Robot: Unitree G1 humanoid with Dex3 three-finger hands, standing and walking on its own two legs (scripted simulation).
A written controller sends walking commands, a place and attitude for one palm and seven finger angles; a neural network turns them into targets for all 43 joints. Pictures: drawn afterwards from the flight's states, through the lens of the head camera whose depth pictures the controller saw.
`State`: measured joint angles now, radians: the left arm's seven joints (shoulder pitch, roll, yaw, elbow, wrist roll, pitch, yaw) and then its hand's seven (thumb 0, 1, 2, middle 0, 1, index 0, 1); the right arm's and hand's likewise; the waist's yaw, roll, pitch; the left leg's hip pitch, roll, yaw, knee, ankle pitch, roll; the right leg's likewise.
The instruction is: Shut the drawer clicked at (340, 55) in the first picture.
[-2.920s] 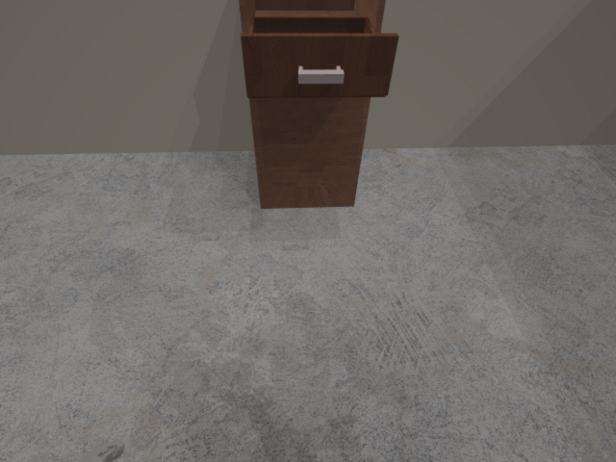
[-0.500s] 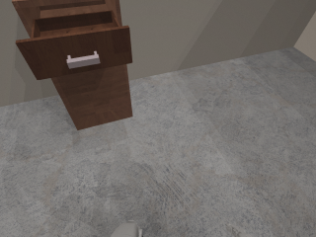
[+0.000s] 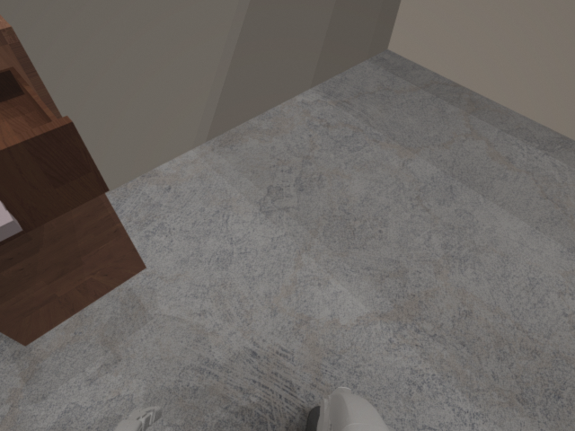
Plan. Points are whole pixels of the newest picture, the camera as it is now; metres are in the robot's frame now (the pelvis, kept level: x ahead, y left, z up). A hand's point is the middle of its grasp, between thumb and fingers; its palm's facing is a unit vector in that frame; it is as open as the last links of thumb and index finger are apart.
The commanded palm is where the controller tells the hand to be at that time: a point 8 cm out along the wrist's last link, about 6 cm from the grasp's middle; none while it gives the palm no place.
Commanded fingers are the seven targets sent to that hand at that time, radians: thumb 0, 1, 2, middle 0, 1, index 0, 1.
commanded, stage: walk to a spot facing it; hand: left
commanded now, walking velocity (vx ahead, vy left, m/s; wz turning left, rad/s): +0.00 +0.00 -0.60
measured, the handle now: out of the picture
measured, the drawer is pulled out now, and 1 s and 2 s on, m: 0.29 0.29 0.29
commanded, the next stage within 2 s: turn to face it in 0.08 s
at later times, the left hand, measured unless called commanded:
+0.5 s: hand (174, 390) +0.20 +0.19 -0.17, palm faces +0.01 -0.99 -0.15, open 7.4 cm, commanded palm none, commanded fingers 0.00 0.90 0.90 -0.20 -0.30 -0.20 -0.30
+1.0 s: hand (129, 398) +0.19 +0.25 -0.15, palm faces +0.25 -0.93 -0.25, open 7.4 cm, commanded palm none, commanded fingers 0.00 0.90 0.90 -0.20 -0.30 -0.20 -0.30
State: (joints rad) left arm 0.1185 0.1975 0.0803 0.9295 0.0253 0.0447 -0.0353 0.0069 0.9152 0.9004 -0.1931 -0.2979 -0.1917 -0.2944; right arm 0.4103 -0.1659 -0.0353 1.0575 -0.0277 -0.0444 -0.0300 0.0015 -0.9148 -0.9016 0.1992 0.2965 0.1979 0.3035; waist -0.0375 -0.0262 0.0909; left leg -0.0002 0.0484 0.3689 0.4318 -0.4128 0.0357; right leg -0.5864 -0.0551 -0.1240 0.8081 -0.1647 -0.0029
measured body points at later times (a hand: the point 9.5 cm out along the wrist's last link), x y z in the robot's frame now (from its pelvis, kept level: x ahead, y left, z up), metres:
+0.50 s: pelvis +0.10 +0.02 +0.00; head +0.11 +0.04 +0.45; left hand +0.20 +0.24 -0.16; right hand +0.15 -0.22 -0.14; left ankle +0.10 +0.13 -0.73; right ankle +0.13 -0.09 -0.73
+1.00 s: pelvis +0.11 +0.02 +0.01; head +0.16 +0.03 +0.46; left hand +0.17 +0.30 -0.13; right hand +0.18 -0.23 -0.14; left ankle +0.10 +0.12 -0.73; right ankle +0.13 -0.13 -0.69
